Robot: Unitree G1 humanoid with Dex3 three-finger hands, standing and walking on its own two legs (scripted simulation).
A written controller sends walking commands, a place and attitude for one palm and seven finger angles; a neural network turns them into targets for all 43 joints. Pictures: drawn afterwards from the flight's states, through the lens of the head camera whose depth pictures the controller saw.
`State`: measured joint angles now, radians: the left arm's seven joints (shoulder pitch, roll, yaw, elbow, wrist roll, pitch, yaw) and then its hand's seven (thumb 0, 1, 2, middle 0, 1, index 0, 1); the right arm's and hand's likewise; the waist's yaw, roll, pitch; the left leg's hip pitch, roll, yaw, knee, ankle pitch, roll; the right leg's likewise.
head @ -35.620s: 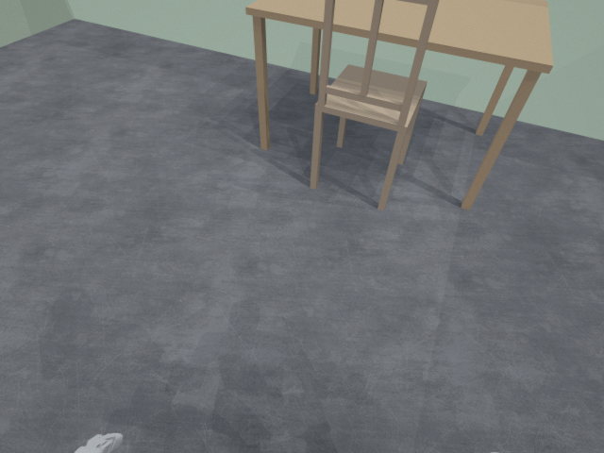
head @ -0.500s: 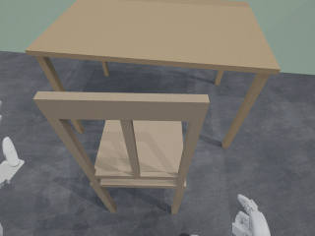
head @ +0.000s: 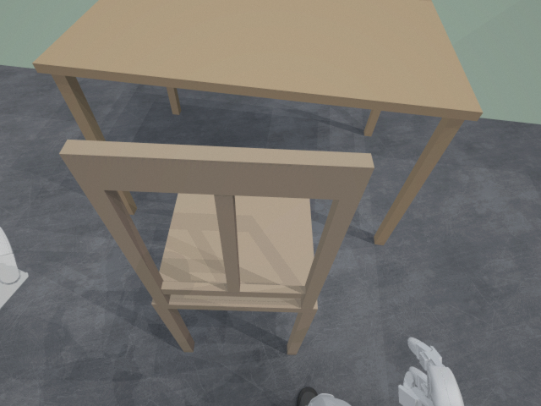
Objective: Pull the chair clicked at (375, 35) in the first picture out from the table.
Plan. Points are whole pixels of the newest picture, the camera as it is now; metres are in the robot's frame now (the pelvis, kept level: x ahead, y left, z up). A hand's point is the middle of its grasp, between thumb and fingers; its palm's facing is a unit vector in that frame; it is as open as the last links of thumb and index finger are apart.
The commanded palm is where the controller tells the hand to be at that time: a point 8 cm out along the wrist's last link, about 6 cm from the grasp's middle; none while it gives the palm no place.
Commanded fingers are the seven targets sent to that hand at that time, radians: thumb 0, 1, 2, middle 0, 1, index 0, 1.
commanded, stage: step back with the hand held close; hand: left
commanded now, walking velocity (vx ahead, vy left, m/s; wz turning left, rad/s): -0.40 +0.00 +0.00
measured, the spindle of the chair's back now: (230, 249) +0.37 +0.09 -0.04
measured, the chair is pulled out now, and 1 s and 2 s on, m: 0.32 0.32 0.32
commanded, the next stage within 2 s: stop stepping back and stand still in 0.92 s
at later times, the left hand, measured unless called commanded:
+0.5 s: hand (0, 308) +0.18 +0.26 +0.17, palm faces +0.42 -0.71 -0.57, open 7.4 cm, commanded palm +0.10 +0.30 +0.19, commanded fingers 0.00 0.90 0.90 -0.20 -0.30 -0.20 -0.30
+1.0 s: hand out of the picture +0.09 +0.24 +0.17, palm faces +0.35 -0.76 -0.55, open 7.4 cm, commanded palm +0.03 +0.28 +0.19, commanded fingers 0.00 0.90 0.90 -0.20 -0.30 -0.20 -0.30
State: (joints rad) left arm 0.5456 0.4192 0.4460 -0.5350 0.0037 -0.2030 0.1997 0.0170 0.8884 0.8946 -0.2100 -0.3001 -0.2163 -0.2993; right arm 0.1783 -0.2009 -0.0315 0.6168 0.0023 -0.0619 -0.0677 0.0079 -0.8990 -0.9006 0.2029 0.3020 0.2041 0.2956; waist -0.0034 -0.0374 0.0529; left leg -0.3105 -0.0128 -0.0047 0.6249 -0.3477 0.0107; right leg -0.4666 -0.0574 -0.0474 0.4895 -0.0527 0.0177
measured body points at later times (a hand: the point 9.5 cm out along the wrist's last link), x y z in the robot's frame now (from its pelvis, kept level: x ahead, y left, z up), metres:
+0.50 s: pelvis -0.02 -0.01 +0.00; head +0.02 +0.01 +0.45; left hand +0.15 +0.30 +0.20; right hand +0.15 -0.26 -0.08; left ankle -0.01 +0.12 -0.73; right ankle +0.06 -0.14 -0.72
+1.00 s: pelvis -0.12 -0.02 +0.01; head -0.08 +0.01 +0.45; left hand +0.06 +0.28 +0.20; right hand +0.06 -0.27 -0.07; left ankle -0.08 +0.11 -0.73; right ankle -0.08 -0.14 -0.70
